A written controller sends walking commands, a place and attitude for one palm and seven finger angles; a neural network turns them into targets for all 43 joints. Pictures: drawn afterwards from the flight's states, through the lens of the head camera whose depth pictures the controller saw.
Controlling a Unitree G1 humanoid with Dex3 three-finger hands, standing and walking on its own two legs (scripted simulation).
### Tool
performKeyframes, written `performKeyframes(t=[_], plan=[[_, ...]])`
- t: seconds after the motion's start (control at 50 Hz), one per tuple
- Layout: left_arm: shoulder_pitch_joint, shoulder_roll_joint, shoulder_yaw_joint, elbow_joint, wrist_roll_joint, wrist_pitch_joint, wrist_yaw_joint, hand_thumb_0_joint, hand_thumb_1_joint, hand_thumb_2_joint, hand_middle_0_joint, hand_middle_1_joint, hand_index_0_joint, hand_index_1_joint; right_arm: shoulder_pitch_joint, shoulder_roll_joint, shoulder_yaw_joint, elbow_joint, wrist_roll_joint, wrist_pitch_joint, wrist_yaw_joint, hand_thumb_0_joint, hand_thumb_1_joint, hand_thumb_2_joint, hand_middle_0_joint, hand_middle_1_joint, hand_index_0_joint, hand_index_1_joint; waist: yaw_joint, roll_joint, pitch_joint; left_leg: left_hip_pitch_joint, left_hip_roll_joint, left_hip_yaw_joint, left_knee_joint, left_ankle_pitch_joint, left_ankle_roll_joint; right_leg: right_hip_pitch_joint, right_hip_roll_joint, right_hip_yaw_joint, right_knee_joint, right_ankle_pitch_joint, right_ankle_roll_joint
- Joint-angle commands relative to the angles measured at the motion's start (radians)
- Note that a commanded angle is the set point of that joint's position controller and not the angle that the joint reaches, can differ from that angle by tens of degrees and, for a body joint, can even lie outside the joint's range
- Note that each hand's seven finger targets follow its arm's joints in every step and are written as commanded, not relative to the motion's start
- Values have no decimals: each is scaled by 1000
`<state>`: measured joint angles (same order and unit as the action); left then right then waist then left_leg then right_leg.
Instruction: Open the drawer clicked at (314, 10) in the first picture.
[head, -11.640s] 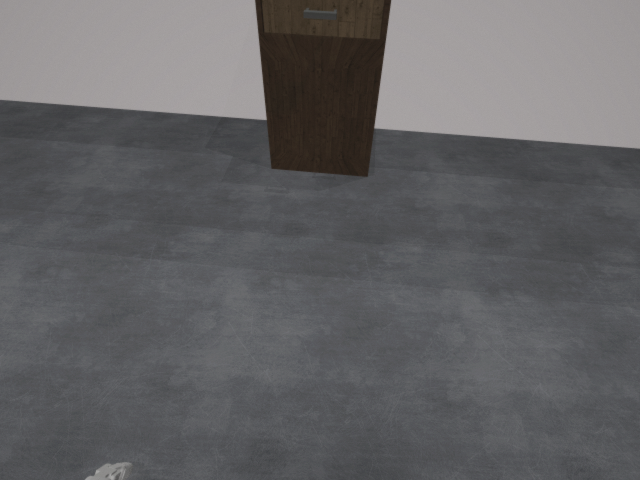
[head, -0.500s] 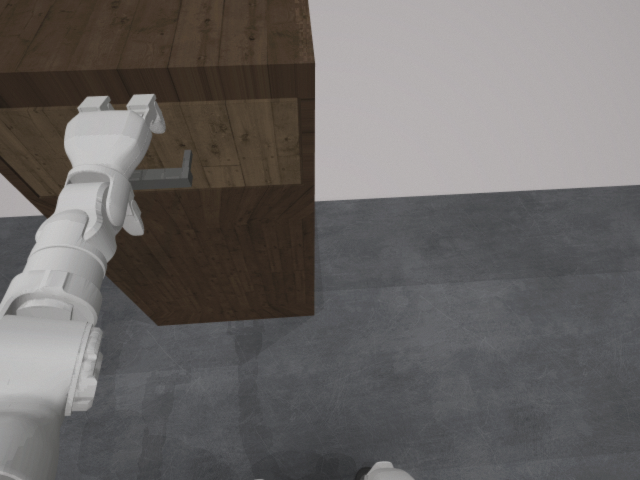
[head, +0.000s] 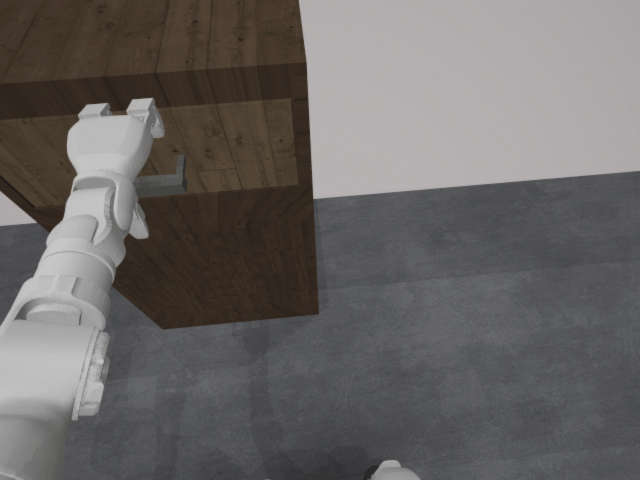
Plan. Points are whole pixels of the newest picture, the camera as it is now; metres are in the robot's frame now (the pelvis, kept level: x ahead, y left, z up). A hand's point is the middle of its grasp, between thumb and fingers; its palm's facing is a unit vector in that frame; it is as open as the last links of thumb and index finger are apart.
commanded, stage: move the hooked fingers above the handle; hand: left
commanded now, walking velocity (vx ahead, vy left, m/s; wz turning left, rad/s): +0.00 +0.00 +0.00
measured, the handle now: (145, 175) +0.54 +0.25 +0.01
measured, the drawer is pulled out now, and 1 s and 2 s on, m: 0.00 0.00 0.00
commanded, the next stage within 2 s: none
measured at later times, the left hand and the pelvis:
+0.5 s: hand (118, 183) +0.48 +0.25 +0.07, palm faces +0.00 +0.03 -1.00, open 13.8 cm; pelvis +0.00 -0.01 +0.00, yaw +1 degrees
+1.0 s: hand (102, 194) +0.46 +0.27 +0.07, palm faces -0.04 +0.04 -1.00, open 13.8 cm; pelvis +0.00 -0.01 +0.00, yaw +1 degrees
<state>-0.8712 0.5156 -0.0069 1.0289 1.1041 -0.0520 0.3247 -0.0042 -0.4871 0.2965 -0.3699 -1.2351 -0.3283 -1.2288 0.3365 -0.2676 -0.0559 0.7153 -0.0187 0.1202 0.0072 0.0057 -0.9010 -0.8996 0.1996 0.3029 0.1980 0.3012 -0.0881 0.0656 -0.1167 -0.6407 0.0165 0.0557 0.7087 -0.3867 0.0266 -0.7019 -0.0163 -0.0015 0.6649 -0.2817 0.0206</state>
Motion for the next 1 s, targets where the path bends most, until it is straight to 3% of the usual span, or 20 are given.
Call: performKeyframes(t=[0.0, 0.06, 0.12, 0.16, 0.2, 0.24, 0.32, 0.38, 0.46, 0.52, 0.54, 0.62, 0.68, 0.74, 0.8, 0.84, 0.88, 0.9, 0.94, 0.98], plan=[[-426, 333, 75, -86, -22, 104, -50, 0, -500, 300, -300, -1200, -300, -1200, 123, -173, -53, -75, 19, -7, -30, 0, -900, -900, 200, 300, 200, 300, -9, -99, -448, 190, -26, -8, -84, 478, 14, 384, 49, -29, -46, 389, -38], [-418, 317, 52, -118, -41, 46, -115, 0, -500, 300, -300, -1200, -300, -1200, 110, -172, -49, -95, 25, -13, -57, 0, -900, -900, 200, 300, 200, 300, -22, -122, -395, 181, -31, -3, -104, 404, 25, 403, 42, -13, -77, 366, -33], [-385, 302, 39, -195, -31, -53, -155, 0, -500, 300, -300, -1200, -300, -1200, 106, -163, -51, -106, 22, -22, -73, 0, -900, -900, 200, 300, 200, 300, -15, -72, -382, 210, -34, -9, -97, 412, 27, 376, 43, -6, -76, 357, -40], [-377, 258, 16, -238, -39, -112, -156, 0, -500, 300, -300, -1200, -300, -1200, 108, -153, -55, -105, 17, -27, -72, 0, -900, -900, 200, 300, 200, 300, -17, -37, -363, 228, -33, -12, -88, 417, 25, 339, 44, -5, -77, 337, -43], [-365, 282, 46, -255, -36, -143, -135, 0, -500, 300, -300, -1200, -300, -1200, 107, -151, -55, -104, 16, -30, -69, 0, -900, -900, 200, 300, 200, 300, -3, 5, -343, 223, -34, -20, -83, 420, 17, 302, 47, -10, -63, 311, -50], [-403, 292, 63, -262, -37, -152, -98, 0, -500, 300, -300, -1200, -300, -1200, 117, -151, -58, -93, 11, -33, -63, 0, -900, -900, 200, 300, 200, 300, -8, 13, -341, 218, -35, -26, -73, 436, 13, 280, 49, -16, -54, 304, -54], [-453, 356, 110, -231, -15, -110, -12, 0, -500, 300, -300, -1200, -300, -1200, 117, -157, -59, -80, 5, -42, -50, 0, -900, -900, 200, 300, 200, 300, -13, 26, -378, 189, -40, -25, -57, 410, 8, 267, 49, -20, -32, 287, -53], [-506, 359, 101, -218, -4, -66, 19, 0, -500, 300, -300, -1200, -300, -1200, 124, -159, -61, -72, 4, -47, -43, 0, -900, -900, 200, 300, 200, 300, -23, 41, -447, 200, -44, -24, -45, 431, 8, 289, 49, -18, -24, 317, -51], [-538, 262, 24, -225, -20, -27, -12, 0, -500, 300, -300, -1200, -300, -1200, 144, -160, -72, -59, 4, -49, -36, 0, -900, -900, 200, 300, 200, 300, -42, 52, -531, 301, -32, -36, -33, 545, 7, 287, 53, -23, -28, 370, -45], [-485, 216, -2, -219, -44, -14, -67, 0, -500, 300, -300, -1200, -300, -1200, 146, -160, -73, -60, 8, -40, -35, 0, -900, -900, 200, 300, 200, 300, -32, 33, -516, 337, -24, -41, -39, 602, 8, 293, 57, -26, -44, 387, -43], [-462, 201, -10, -198, -53, -14, -85, 0, -500, 300, -300, -1200, -300, -1200, 146, -161, -71, -61, 8, -35, -36, 0, -900, -900, 200, 300, 200, 300, -35, 0, -501, 325, -24, -42, -43, 605, 10, 307, 58, -27, -49, 394, -44], [-358, 246, 30, -139, -43, -18, -115, 0, -500, 300, -300, -1200, -300, -1200, 119, -162, -53, -76, 16, -21, -44, 0, -900, -900, 200, 300, 200, 300, -6, -74, -351, 201, -31, -24, -88, 472, 16, 340, 52, -28, -62, 370, -46], [-291, 336, 112, -140, -31, -40, -99, 0, -500, 300, -300, -1200, -300, -1200, 101, -161, -44, -95, 15, -16, -46, 0, -900, -900, 200, 300, 200, 300, 34, -76, -335, 154, -35, -11, -99, 453, 16, 382, 48, -21, -51, 375, -50], [-294, 389, 164, -220, -20, -66, -62, 0, -500, 300, -300, -1200, -300, -1200, 85, -157, -46, -113, 9, -19, -46, 0, -900, -900, 200, 300, 200, 300, 56, -51, -384, 150, -37, -5, -95, 475, 16, 416, 45, -12, -38, 395, -52], [-322, 372, 146, -249, -9, -68, -29, 0, -500, 300, -300, -1200, -300, -1200, 88, -153, -53, -113, 9, -29, -44, 0, -900, -900, 200, 300, 200, 300, 36, -25, -397, 168, -36, -3, -87, 471, 12, 389, 47, -16, -33, 386, -48], [-343, 402, 169, -272, -13, -69, -13, 0, -500, 300, -300, -1200, -300, -1200, 92, -159, -58, -103, 5, -33, -45, 0, -900, -900, 200, 300, 200, 300, 29, -35, -440, 187, -35, -5, -76, 494, 16, 403, 47, -11, -32, 405, -46], [-410, 354, 113, -269, -11, -64, -12, 0, -500, 300, -300, -1200, -300, -1200, 106, -159, -65, -88, 9, -40, -48, 0, -900, -900, 200, 300, 200, 300, -8, -18, -437, 214, -34, -9, -74, 480, 14, 365, 47, -13, -41, 390, -42], [-409, 331, 95, -252, -14, -60, -17, 0, -500, 300, -300, -1200, -300, -1200, 111, -158, -67, -80, 12, -43, -48, 0, -900, -900, 200, 300, 200, 300, -13, -13, -428, 227, -33, -13, -75, 470, 12, 344, 48, -17, -46, 365, -42], [-475, 249, 19, -271, -31, -65, -37, 0, -500, 300, -300, -1200, -300, -1200, 124, -158, -73, -67, 11, -48, -48, 0, -900, -900, 200, 300, 200, 300, -48, -10, -437, 281, -29, -23, -69, 487, 14, 312, 50, -17, -62, 354, -42], [-476, 199, -25, -265, -42, -64, -64, 0, -500, 300, -300, -1200, -300, -1200, 134, -159, -79, -54, 14, -49, -49, 0, -900, -900, 200, 300, 200, 300, -56, 12, -436, 335, -26, -36, -66, 488, 11, 262, 54, -23, -70, 318, -42]])
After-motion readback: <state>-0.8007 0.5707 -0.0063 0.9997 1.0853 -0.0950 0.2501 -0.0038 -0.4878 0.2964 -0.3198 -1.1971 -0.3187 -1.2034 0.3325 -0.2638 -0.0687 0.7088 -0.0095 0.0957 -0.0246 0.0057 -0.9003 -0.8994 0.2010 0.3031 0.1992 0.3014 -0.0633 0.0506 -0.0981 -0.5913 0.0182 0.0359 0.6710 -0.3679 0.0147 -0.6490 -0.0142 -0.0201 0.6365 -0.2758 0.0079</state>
